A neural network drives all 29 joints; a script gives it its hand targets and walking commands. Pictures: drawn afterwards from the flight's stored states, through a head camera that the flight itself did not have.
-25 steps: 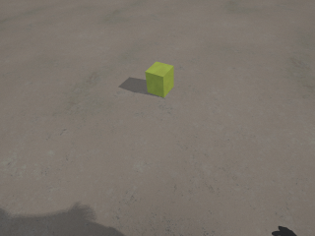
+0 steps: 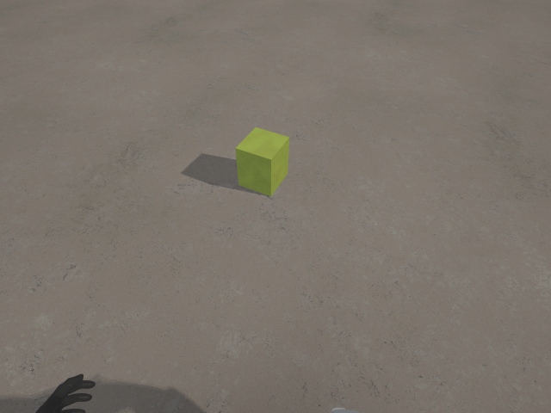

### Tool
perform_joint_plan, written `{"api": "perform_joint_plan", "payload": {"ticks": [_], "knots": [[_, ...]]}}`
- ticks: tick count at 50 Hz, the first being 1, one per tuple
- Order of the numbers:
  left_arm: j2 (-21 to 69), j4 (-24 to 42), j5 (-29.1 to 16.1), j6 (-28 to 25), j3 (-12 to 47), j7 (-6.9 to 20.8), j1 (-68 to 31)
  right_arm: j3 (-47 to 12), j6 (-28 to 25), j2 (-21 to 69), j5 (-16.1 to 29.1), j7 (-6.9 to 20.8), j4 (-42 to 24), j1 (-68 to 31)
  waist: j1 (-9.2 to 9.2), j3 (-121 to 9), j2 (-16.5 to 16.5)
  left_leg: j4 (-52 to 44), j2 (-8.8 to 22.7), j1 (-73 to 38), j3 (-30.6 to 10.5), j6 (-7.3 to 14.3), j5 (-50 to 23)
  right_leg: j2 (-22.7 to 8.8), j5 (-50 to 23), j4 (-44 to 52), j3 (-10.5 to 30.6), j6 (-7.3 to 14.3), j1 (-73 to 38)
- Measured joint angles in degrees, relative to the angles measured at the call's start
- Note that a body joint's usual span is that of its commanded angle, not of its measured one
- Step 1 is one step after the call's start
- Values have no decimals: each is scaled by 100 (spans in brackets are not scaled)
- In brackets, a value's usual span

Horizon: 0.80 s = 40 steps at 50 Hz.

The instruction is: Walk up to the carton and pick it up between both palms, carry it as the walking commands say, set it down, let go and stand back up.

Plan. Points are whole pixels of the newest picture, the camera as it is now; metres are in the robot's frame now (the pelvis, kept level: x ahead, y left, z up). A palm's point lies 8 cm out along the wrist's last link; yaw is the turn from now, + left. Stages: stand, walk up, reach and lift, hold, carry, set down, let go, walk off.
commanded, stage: walk up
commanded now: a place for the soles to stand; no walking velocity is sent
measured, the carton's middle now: (263, 161) +1.44 +0.05 -0.64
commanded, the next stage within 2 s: none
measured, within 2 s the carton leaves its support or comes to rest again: neither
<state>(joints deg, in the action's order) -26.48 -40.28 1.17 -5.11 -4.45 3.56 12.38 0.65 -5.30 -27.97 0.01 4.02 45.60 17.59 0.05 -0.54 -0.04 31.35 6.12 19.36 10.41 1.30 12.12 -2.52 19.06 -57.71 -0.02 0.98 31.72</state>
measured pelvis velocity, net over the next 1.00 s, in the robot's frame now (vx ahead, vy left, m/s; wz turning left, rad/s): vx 0.44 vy -0.02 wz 0.02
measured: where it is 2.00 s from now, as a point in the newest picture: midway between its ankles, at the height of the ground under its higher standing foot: (271, 272)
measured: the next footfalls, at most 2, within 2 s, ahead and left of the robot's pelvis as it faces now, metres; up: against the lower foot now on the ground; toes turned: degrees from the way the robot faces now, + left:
right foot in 0.22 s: +0.24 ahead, -0.14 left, +0.00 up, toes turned -3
left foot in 0.62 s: +0.42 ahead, +0.14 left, +0.00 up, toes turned +9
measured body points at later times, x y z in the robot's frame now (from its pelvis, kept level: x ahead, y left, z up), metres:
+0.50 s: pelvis +0.22 -0.03 +0.00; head +0.23 -0.04 +0.45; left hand +0.26 +0.32 -0.07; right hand +0.34 -0.35 -0.10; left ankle +0.32 +0.12 -0.69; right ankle +0.20 -0.14 -0.73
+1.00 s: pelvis +0.44 -0.02 -0.02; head +0.44 -0.04 +0.43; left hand +0.57 +0.32 -0.07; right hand +0.52 -0.35 -0.12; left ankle +0.39 +0.13 -0.73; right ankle +0.53 -0.13 -0.74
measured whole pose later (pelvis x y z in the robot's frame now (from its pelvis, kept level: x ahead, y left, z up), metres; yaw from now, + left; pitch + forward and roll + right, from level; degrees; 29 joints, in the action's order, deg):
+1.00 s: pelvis +0.44 -0.02 -0.02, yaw +1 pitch +0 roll +2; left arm -26.9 -40.7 1.2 -5.9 -4.6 3.6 12.7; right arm 0.7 -4.7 -27.9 0.0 3.6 45.6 19.1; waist 0.2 0.0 0.7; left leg 42.2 5.3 15.0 6.1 1.3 24.5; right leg -2.7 13.0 -36.8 -3.0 1.3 25.9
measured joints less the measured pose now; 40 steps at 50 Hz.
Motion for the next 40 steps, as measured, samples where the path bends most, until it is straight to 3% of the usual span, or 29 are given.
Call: {"api": "perform_joint_plan", "payload": {"ticks": [9, 11, 14, 17, 24, 30, 32, 35, 40], "knots": [[-33, -5, 0, 46, 0, 184, -153, 2, 0, -24, 0, 0, -2, 194, 10, -7, -5, -251, -3, -899, 25, 0, 587, -25, -748, 1902, -320, -24, -268], [-123, -3, 6, -23, -11, 163, -14, 2, 7, -50, 0, -1, 2, 198, 19, -10, -69, 433, 6, -780, 27, 0, 1018, -33, -260, 2285, -253, -8, -658], [-11, -49, 14, -66, -22, 8, 305, 2, 106, -48, 0, -7, 1, -43, 22, 59, 148, 2387, -17, 93, -491, 1, 1158, 70, -637, 1966, -338, 108, -619], [55, -47, 15, -70, -21, -50, 737, 2, 107, 5, 0, -6, -6, -217, 14, 51, 205, 2844, -20, 682, -524, 0, 962, 74, -479, 2157, -386, 124, -948], [26, -43, 15, -88, -21, -68, 1330, 0, 107, -5, 0, 16, -7, -385, 7, 45, 213, 1752, -17, 1337, -533, 0, 382, 78, -103, 2539, -421, 127, -1686], [-58, -42, 15, -82, -21, -69, 1186, 1, 94, -25, 0, 40, -7, -402, 1, 37, 216, 563, -37, 863, -536, 0, 142, 72, 520, 2395, -437, -9, -2232], [-41, -49, 14, -32, -22, -79, 978, 7, 42, -77, 0, 5, 1, -363, -8, 60, 215, 596, -42, 773, -520, 0, -216, 36, 729, 1308, -373, -2, -1856], [35, -39, 4, 10, -11, -100, 534, 3, 40, -1, 0, -17, -1, -213, -5, 56, 130, 737, -72, 613, -426, 0, 91, 36, 575, -115, -199, -3, -987], [69, -36, 3, 13, -7, -66, -56, 2, 40, 41, 0, -43, -4, 89, 2, 49, 120, 188, -79, 17, -371, 0, 210, -4, 148, 83, -188, -3, -77]]}}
